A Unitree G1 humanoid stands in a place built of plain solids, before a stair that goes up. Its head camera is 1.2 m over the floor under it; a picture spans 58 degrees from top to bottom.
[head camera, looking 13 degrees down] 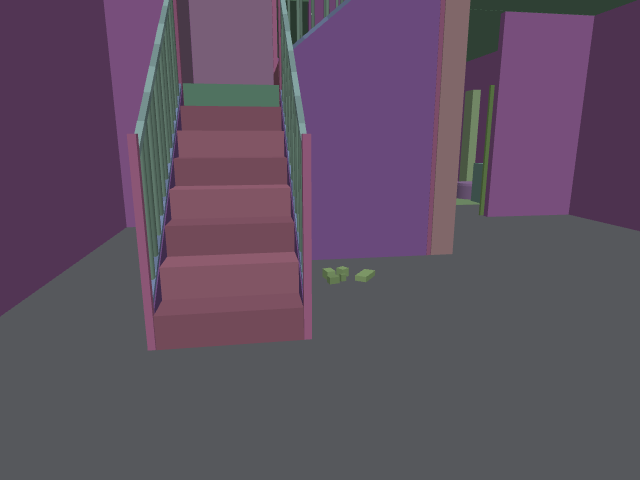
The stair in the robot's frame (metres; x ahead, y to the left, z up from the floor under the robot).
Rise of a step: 0.21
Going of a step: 0.26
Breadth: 0.87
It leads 9 degrees to the left of straight ahead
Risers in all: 8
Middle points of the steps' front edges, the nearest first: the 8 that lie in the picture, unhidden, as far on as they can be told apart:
2.39 0.53 0.21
2.65 0.57 0.43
2.92 0.61 0.64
3.18 0.65 0.85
3.44 0.69 1.06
3.70 0.73 1.28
3.96 0.77 1.49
4.22 0.82 1.70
